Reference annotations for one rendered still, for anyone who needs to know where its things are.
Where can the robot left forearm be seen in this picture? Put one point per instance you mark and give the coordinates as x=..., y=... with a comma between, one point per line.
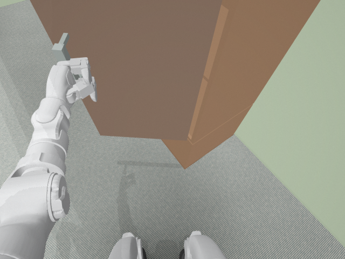
x=48, y=147

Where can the handle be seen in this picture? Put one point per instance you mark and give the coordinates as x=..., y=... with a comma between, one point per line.
x=61, y=53

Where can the left robot shin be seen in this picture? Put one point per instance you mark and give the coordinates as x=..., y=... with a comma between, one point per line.
x=127, y=235

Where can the robot left thigh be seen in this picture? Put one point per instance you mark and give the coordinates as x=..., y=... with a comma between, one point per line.
x=127, y=248

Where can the cupboard door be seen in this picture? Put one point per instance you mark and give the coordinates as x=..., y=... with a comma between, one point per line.
x=147, y=58

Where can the left robot hand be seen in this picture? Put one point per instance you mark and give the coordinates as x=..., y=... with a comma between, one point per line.
x=61, y=84

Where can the left robot upper arm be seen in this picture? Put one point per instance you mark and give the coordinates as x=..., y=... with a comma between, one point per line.
x=29, y=208

